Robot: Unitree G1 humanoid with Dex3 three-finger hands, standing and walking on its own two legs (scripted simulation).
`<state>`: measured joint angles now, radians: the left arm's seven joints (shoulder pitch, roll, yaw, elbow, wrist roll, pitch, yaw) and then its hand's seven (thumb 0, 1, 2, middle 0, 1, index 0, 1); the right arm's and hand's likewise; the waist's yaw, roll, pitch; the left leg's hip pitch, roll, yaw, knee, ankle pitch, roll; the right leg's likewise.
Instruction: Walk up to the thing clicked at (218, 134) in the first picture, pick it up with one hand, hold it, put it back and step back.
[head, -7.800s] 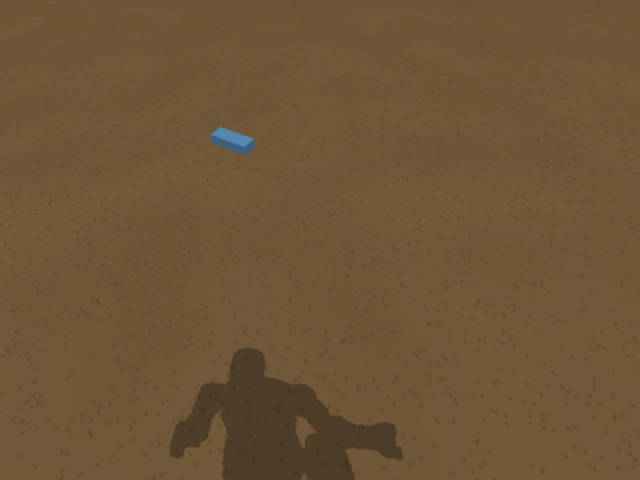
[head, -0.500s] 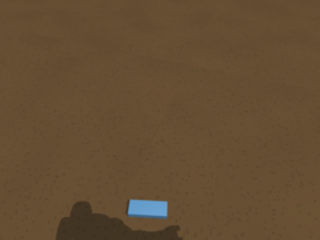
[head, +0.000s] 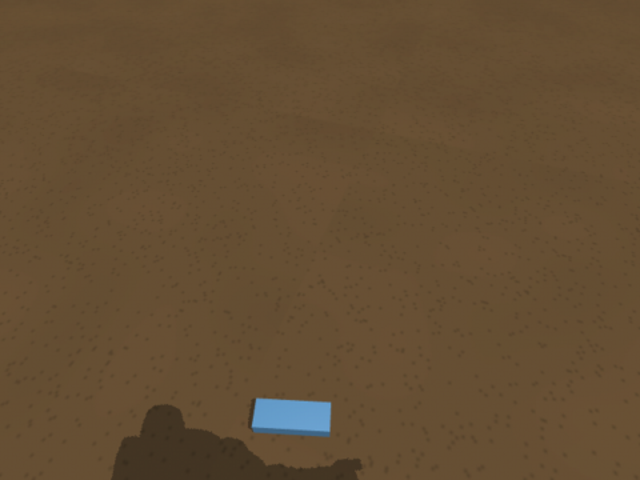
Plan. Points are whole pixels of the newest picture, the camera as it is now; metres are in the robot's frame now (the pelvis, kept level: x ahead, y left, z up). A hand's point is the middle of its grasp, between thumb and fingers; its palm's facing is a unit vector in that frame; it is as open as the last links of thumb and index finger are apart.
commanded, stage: stand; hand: left
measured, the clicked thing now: (292, 417) +0.42 +0.11 -0.76
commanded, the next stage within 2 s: walk up in 1.88 s
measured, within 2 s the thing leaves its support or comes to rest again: neither
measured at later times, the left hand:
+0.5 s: hand out of the picture +0.08 +0.24 -0.16, palm faces -0.03 -0.94 -0.34, open 7.4 cm
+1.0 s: hand out of the picture +0.08 +0.24 -0.16, palm faces -0.04 -0.94 -0.34, open 7.4 cm
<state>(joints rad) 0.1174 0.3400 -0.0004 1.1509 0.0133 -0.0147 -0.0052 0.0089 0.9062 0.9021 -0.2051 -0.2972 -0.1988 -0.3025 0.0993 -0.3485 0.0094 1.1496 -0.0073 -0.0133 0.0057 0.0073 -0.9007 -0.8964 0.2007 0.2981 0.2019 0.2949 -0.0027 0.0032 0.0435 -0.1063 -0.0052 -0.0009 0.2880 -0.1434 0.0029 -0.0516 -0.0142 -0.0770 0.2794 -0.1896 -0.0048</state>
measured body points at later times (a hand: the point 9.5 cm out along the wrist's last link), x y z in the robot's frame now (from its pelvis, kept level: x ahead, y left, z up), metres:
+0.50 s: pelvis +0.00 -0.01 +0.00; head +0.01 -0.01 +0.45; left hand +0.08 +0.29 -0.13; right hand +0.08 -0.31 -0.14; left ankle +0.01 +0.12 -0.75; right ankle -0.02 -0.11 -0.75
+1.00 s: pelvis +0.01 -0.01 +0.00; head +0.01 -0.01 +0.45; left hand +0.08 +0.29 -0.13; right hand +0.08 -0.31 -0.13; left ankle +0.01 +0.12 -0.75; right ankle -0.02 -0.11 -0.75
